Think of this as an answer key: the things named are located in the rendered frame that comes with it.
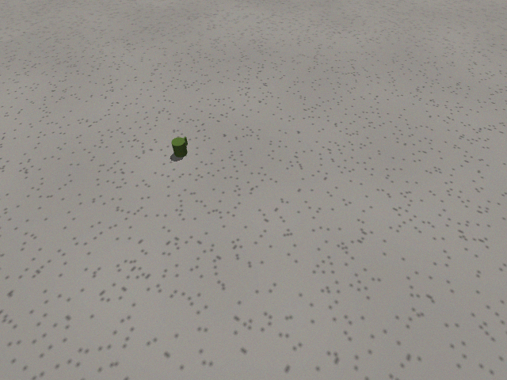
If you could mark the mug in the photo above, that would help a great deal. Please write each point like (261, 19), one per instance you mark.
(179, 146)

